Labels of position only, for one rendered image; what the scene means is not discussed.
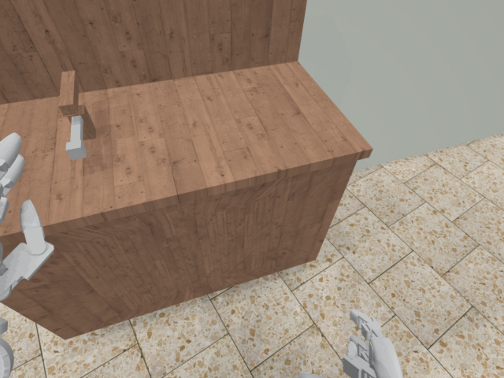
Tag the robot right hand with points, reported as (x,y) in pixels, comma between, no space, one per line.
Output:
(376,360)

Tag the robot left hand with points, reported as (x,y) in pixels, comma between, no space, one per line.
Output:
(26,259)

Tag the tap lever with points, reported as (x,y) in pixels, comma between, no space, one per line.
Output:
(75,148)

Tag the counter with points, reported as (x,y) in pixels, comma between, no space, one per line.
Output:
(213,157)

